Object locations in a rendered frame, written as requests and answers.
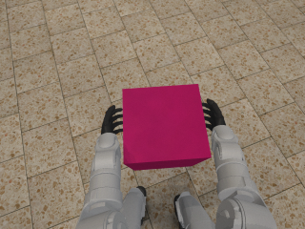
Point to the robot right upper arm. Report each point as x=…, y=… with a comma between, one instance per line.
x=235, y=213

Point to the left robot hand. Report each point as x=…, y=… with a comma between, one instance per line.
x=108, y=125

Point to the right robot hand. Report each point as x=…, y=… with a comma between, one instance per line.
x=215, y=115

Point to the robot left foot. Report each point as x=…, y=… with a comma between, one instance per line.
x=142, y=189

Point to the robot right forearm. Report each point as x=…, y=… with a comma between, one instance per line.
x=233, y=176

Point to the robot left forearm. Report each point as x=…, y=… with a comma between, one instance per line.
x=105, y=178

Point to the robot left upper arm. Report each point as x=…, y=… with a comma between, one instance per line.
x=111, y=219

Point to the carton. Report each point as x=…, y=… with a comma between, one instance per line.
x=164, y=127

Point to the robot left shin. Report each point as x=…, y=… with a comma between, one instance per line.
x=135, y=190

